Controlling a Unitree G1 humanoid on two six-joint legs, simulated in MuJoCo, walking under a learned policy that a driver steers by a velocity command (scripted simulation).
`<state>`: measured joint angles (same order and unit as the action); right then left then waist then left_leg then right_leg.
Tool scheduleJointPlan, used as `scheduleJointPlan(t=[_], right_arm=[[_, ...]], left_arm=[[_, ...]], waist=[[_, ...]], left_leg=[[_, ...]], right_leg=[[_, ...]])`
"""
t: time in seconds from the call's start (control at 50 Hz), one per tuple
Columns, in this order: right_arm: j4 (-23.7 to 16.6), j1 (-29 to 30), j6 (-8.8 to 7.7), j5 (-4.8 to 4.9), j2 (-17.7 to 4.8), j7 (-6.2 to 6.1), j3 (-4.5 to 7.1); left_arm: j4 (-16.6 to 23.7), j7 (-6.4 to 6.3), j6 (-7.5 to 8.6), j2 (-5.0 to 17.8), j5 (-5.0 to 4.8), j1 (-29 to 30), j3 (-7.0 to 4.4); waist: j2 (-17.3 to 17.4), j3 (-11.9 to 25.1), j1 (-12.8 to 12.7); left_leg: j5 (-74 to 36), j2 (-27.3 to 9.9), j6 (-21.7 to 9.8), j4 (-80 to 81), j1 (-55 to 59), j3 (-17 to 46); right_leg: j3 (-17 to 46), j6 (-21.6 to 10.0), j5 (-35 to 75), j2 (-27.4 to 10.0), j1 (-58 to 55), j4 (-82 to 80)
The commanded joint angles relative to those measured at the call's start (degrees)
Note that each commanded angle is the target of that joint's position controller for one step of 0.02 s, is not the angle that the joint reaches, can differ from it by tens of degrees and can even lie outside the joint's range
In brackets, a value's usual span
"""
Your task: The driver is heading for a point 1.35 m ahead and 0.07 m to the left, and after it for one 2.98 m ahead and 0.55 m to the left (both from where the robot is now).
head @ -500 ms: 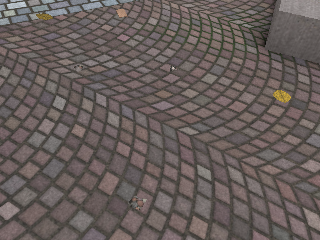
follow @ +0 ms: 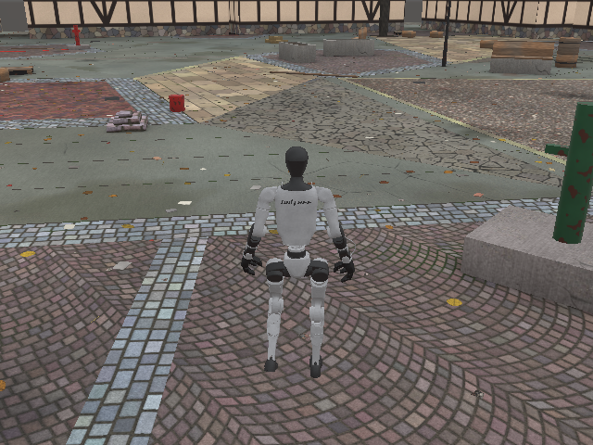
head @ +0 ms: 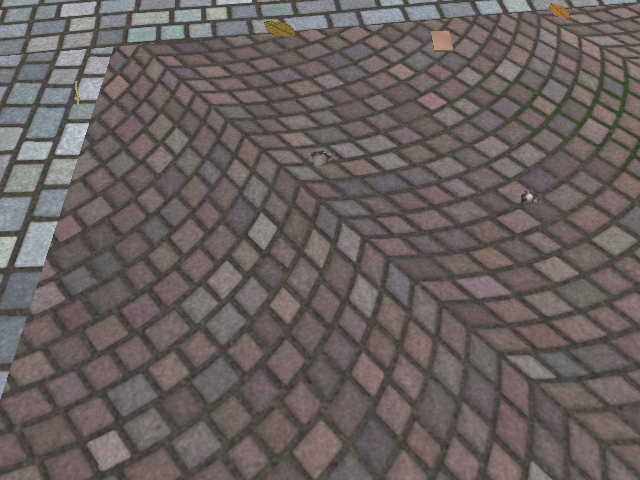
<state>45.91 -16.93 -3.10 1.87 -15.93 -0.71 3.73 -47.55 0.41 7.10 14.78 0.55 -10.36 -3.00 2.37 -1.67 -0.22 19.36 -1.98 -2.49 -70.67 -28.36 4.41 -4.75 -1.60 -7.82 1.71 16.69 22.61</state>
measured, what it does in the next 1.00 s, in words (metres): walks ahead: left foot, then right foot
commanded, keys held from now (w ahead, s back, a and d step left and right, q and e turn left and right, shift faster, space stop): w+q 0.20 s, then w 0.80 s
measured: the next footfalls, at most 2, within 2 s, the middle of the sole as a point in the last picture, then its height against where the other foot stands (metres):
left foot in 0.36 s outside the picture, level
right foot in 0.90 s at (321, 376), level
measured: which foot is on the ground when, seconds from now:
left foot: up 0.00-0.34, down 0.36-0.90, up 0.92-1.00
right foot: down 0.00-0.34, up 0.36-0.88, down 0.90-1.00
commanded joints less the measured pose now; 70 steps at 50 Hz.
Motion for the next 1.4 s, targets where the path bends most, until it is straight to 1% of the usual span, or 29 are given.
scheduleJointPlan(t=[0.02,0.08,0.18,0.26,0.3,0.34,0.36,0.38,0.4,0.42,0.48,0.52,0.58,0.7,0.8,0.86,0.9,0.92,0.94,0.96,0.98,1.0,1.02,1.04,1.1,1.16,1.26,1.34,1.4], right_arm=[[-4.61,-2.1,0.61,0.14,-0.9,0.19,0.42],[-7.51,2.18,0.84,-0.68,-1.18,0.35,0.23],[-10.78,11.21,-0.12,-0.51,-0.98,2.4,-0.28],[-14.05,16.7,0.04,-0.42,-1.13,3.43,-0.49],[-14.61,15.51,-0.01,-0.77,-2.66,3.57,0.14],[-10.72,1.61,-0.05,-1.03,-7.01,3.13,2.79],[-8.32,-8.81,0.31,-1.0,-11.85,2.13,4.73],[-8.15,-9.15,0.17,-1.12,-18.61,1.77,5.39],[-8.87,-11.11,-0.48,-1.18,-13.08,2.03,3.89],[-8.27,-8.34,-1.08,-1.62,-10.29,2.3,2.96],[-9.58,1.99,-1.66,-2.05,-4.74,2.52,1.15],[-8.99,2.6,-2.53,-1.88,-5.39,2.45,1.35],[-7.1,0.96,-3.14,-1.68,-6.25,1.78,1.57],[-3.54,-4.03,-2.56,-1.27,-7.69,0.63,1.74],[-0.26,-7.41,-1.67,-0.84,-8.5,0.31,2.04],[0.29,-5.88,-0.91,-0.81,-9.64,-0.07,2.35],[-0.11,-4.42,-0.32,-1.26,-8.63,-0.3,1.67],[-1.35,-7.61,-0.66,-2.67,-5.29,-0.32,0.29],[-0.73,-14.16,-1.93,-1.49,0.45,0.4,-1.27],[-0.69,-8.48,-2.89,0.0,-6.17,0.67,0.07],[-2.78,-2.42,-3.36,0.78,-8.06,0.78,0.57],[-3.35,0.42,-3.4,0.0,-7.57,0.47,0.43],[-3.46,1.0,-3.08,-0.99,-6.99,0.25,0.71],[-3.16,-0.66,-2.47,-1.16,-6.14,0.23,0.78],[-2.82,-1.63,-1.03,-1.29,-3.89,-0.1,0.46],[-4.6,4.07,-0.98,-1.83,-3.37,-0.19,0.27],[-6.65,13.54,-1.88,-1.35,-1.41,0.93,-0.57],[-9.29,19.83,-2.63,-0.86,-1.95,2.29,-0.6],[-9.19,17.01,-3.48,-0.95,-4.28,2.85,0.18]], left_arm=[[1.42,0.25,1.08,5.31,-0.43,-0.29,-1.45],[0.33,0.14,1.07,7.96,-0.48,-1.53,-2.37],[-0.12,-0.29,-0.09,10.07,-0.75,-3.18,-2.7],[-1.9,-0.09,-1.43,11.83,-2.05,-7.31,-2.99],[-2.51,-0.08,-2.23,13.08,-2.48,-7.49,-3.22],[-2.61,-0.38,-3.0,12.76,-2.29,-6.6,-2.74],[-1.43,-0.62,-2.78,10.26,-0.95,-6.96,-1.55],[0.88,0.15,-1.34,2.27,0.18,-13.14,0.98],[-0.07,0.73,0.45,7.74,-2.32,-9.45,-0.05],[1.82,0.92,0.94,9.99,-4.17,-4.14,-0.86],[1.52,0.15,0.02,8.24,-1.52,-2.73,-0.88],[1.02,0.34,-1.41,6.62,-1.55,-5.3,-0.75],[2.28,0.0,-2.52,5.36,-0.68,-0.86,-0.59],[5.06,1.03,-1.77,3.31,-1.02,9.57,0.26],[8.0,2.53,-1.01,4.21,-1.39,15.37,0.33],[7.58,2.98,-0.58,6.07,-1.26,11.45,-0.37],[3.39,2.19,-0.63,10.18,-0.9,-3.39,-2.56],[2.0,1.63,-0.86,15.25,-0.28,-13.08,-3.75],[0.7,2.12,-1.02,15.88,-0.49,-15.63,-3.79],[1.02,2.0,-1.02,10.81,-1.52,-14.07,-2.51],[1.95,1.7,-1.15,9.07,-1.58,-9.05,-1.88],[2.77,1.67,-1.25,7.96,-1.1,-4.96,-1.39],[3.12,1.79,-1.13,6.71,-0.48,-2.53,-1.05],[3.11,1.85,-0.88,5.92,0.11,-1.58,-0.78],[1.81,1.69,-0.12,6.89,-0.4,-2.37,-1.06],[0.46,0.79,-0.51,8.46,-0.61,-4.93,-1.49],[-1.31,0.08,-1.46,9.46,-1.37,-9.17,-1.48],[-3.39,-0.11,-2.71,9.75,-1.81,-13.12,-1.59],[-3.44,-0.68,-3.54,11.27,-2.06,-11.67,-2.22]], waist=[[-6.4,1.57,0.78],[-4.86,0.55,0.32],[-4.68,-0.69,-2.82],[-5.0,-2.82,-4.32],[-6.22,-1.97,-2.36],[-5.77,6.11,5.79],[-0.73,12.53,10.0],[14.92,18.72,3.48],[8.58,24.37,7.25],[6.17,15.94,7.09],[0.04,7.52,0.84],[0.85,6.71,-1.1],[-0.92,2.82,-0.83],[0.76,-0.8,3.21],[1.62,-3.04,4.58],[3.25,-0.19,1.65],[2.41,9.58,-5.62],[-6.67,19.07,-7.15],[-20.33,25.89,-4.12],[-13.63,20.49,-6.47],[-9.99,12.05,-5.63],[-4.81,7.57,-3.76],[-4.3,4.87,-1.83],[-5.8,4.72,0.0],[-6.35,3.11,1.4],[-5.12,1.3,0.13],[-5.31,-0.55,-3.5],[-5.56,-2.66,-5.2],[-7.16,-1.05,-2.03]], left_leg=[[-2.65,-6.07,0.06,1.92,-8.68,1.9],[-8.66,-6.84,0.86,8.68,-12.81,1.9],[-21.22,-5.38,0.37,24.72,-10.89,-2.78],[-15.64,-3.53,-1.45,32.07,-9.56,-5.14],[-9.39,-0.93,-3.41,34.64,-5.43,-7.19],[-12.1,4.78,-6.23,39.89,15.27,-10.72],[-14.78,-1.52,-8.98,38.68,33.33,-0.78],[-5.59,-17.26,-18.8,45.81,49.46,31.26],[-3.76,-20.41,-20.33,52.74,50.48,40.92],[-9.85,-18.27,-17.22,52.28,45.48,30.75],[-22.72,-11.95,-12.77,55.2,25.24,14.19],[-25.55,-11.94,-14.14,58.37,21.13,11.59],[-27.13,-10.3,-13.39,61.47,19.52,6.3],[-21.31,-7.91,-9.93,62.91,21.75,0.43],[-22.33,-11.84,-9.09,59.09,30.4,2.05],[-35.88,-12.31,-7.26,53.32,33.41,1.8],[-47.6,-7.38,-4.42,35.51,27.75,-2.19],[-27.6,-2.52,-1.75,15.04,12.04,-4.65],[13.26,6.81,1.0,-0.86,-7.44,0.16],[13.02,3.51,0.04,-6.47,-14.14,4.98],[7.2,0.43,-0.65,-5.74,-16.91,2.65],[2.0,-2.47,-0.6,-2.91,-14.53,1.01],[-1.15,-4.32,-0.4,0.61,-11.57,0.8],[-3.02,-5.62,-0.28,2.38,-7.91,1.16],[-5.53,-6.45,1.19,7.31,-6.95,-0.1],[-13.67,-6.82,2.72,15.97,-11.64,-0.87],[-25.26,-4.22,2.54,33.04,-9.17,-3.7],[-22.1,-2.61,1.66,39.3,-10.19,-3.51],[-16.38,-0.95,0.1,42.62,-3.93,-3.23]], right_leg=[[13.2,-10.39,4.21,-16.4,-6.71,-14.64],[8.42,-11.28,9.32,-17.56,-8.16,-15.82],[-0.67,-8.55,11.15,-15.78,-11.27,-14.42],[-1.46,-7.37,10.11,-18.21,-16.56,-12.68],[-2.33,-6.68,21.19,-19.24,-19.17,-8.05],[-6.4,-4.25,37.44,-16.07,-15.63,10.11],[-7.5,-1.53,24.48,-13.5,-2.39,27.38],[-3.84,1.94,-22.61,-2.95,20.9,48.57],[7.99,1.22,-25.67,-2.68,25.88,56.59],[7.83,0.25,-21.02,-5.31,30.64,57.42],[8.38,-0.5,-9.79,-11.05,22.02,47.44],[8.23,0.61,-8.24,-11.22,18.96,43.93],[7.65,2.09,-1.26,-10.86,22.65,35.92],[5.22,1.92,15.48,-7.56,21.51,15.16],[5.36,-0.58,10.44,-6.11,23.87,8.54],[3.32,-3.03,4.22,-3.64,16.48,6.63],[1.85,-6.31,6.46,-1.98,-5.87,6.62],[17.52,-11.72,8.39,-15.07,-26.3,8.97],[44.79,-19.08,-7.0,-24.42,-40.88,-0.82],[44.69,-16.19,-15.36,-22.67,-37.63,-4.92],[36.2,-13.63,-13.31,-21.16,-29.13,-6.08],[30.12,-12.62,-6.89,-19.35,-20.16,-7.46],[25.82,-12.22,-1.63,-17.32,-13.52,-9.03],[23.0,-11.95,1.07,-15.87,-9.88,-10.6],[16.78,-12.93,7.98,-14.45,-5.8,-14.02],[13.01,-12.5,12.92,-13.79,-7.53,-15.24],[8.17,-9.85,11.16,-11.72,-10.27,-15.32],[10.75,-9.84,10.87,-14.78,-16.47,-12.02],[13.47,-8.51,15.92,-16.39,-18.78,-7.03]])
